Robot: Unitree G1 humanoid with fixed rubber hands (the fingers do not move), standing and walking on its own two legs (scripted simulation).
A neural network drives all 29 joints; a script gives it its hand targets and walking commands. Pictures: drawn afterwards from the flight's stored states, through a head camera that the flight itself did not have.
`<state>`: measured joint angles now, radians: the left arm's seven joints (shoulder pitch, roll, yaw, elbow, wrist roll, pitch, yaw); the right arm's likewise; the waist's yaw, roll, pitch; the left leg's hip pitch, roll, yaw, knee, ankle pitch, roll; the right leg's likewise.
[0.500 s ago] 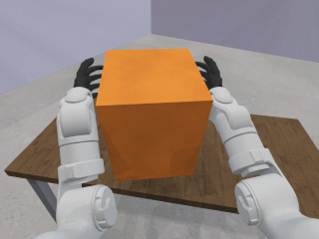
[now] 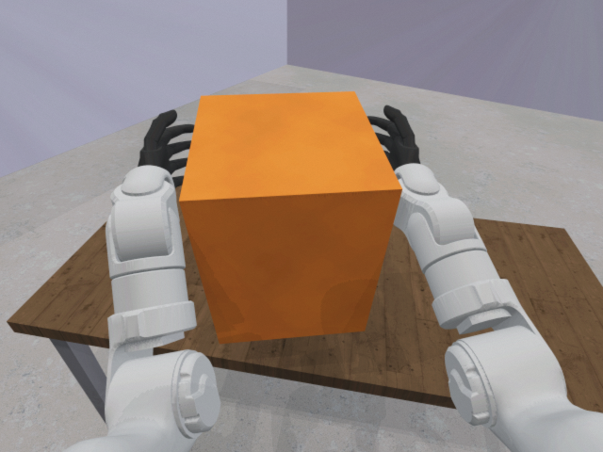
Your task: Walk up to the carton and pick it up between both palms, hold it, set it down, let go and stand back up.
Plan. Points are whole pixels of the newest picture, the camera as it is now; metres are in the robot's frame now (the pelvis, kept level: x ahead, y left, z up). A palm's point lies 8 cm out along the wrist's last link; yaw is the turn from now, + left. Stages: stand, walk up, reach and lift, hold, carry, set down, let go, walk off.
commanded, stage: hold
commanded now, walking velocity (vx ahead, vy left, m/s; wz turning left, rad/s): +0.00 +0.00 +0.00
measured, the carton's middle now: (286, 218) +0.37 +0.00 +0.19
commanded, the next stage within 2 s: none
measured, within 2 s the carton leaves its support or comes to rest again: neither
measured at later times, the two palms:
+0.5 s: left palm (156, 169) +0.37 +0.15 +0.27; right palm (401, 166) +0.36 -0.14 +0.26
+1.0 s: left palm (157, 177) +0.36 +0.15 +0.26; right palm (402, 173) +0.36 -0.14 +0.25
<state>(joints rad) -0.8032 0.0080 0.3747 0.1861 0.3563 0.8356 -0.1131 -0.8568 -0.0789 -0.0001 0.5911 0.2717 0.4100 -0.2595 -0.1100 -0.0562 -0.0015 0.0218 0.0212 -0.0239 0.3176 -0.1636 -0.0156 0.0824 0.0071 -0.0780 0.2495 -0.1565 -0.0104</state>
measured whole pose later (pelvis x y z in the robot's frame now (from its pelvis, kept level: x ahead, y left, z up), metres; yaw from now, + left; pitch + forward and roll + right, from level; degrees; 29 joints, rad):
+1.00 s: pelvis +0.00 +0.00 +0.00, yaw -1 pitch -10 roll -1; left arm -0.79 -0.01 0.37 0.15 0.36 0.84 -0.10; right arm -0.83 -0.08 0.00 0.56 0.28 0.41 -0.26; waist -0.10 -0.05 -0.01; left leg 0.02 0.02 -0.01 0.32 -0.16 -0.01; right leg 0.07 0.01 -0.06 0.26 -0.16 -0.01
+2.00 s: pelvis +0.00 +0.00 +0.00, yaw +0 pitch -10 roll -1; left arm -0.84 0.01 0.39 0.24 0.37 0.83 -0.10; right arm -0.88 -0.07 -0.04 0.62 0.25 0.42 -0.25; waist -0.10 -0.05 -0.02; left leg 0.01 0.02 -0.01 0.31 -0.15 -0.01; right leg 0.06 0.01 -0.06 0.26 -0.15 -0.01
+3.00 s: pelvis +0.00 +0.00 +0.00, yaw +0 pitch -10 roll -1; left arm -0.83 0.01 0.38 0.23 0.36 0.82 -0.10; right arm -0.87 -0.07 -0.02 0.61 0.26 0.42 -0.26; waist -0.11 -0.05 -0.02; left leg 0.01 0.02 -0.03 0.32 -0.16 -0.01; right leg 0.07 0.01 -0.07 0.26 -0.16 -0.01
